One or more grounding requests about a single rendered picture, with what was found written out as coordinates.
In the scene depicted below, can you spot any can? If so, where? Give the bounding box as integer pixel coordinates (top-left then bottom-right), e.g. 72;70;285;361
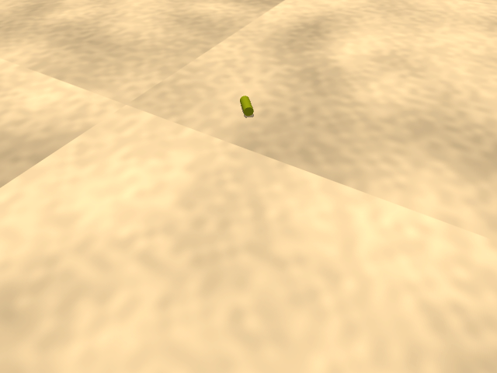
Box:
240;96;254;116

